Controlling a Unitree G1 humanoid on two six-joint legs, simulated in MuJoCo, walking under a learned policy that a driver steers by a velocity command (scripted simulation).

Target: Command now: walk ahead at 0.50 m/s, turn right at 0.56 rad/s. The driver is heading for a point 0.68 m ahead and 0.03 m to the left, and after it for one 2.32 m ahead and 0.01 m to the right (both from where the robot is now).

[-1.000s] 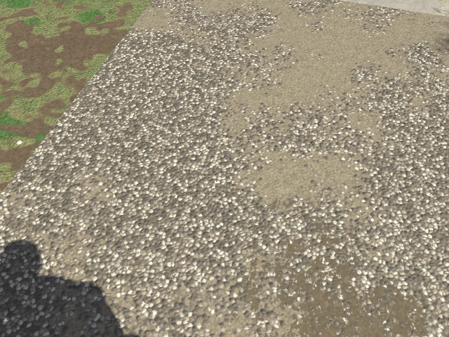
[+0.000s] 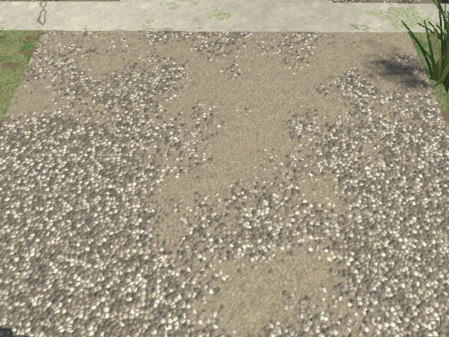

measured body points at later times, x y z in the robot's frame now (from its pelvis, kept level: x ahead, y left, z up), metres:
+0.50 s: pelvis +0.29 +0.03 +0.01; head +0.32 +0.03 +0.46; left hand +0.39 +0.30 -0.12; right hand +0.44 -0.25 -0.07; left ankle +0.39 +0.12 -0.72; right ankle +0.12 -0.06 -0.64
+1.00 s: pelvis +0.55 -0.05 +0.01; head +0.58 -0.07 +0.46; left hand +0.80 +0.15 -0.06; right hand +0.51 -0.33 -0.13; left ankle +0.41 +0.11 -0.66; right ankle +0.61 -0.17 -0.72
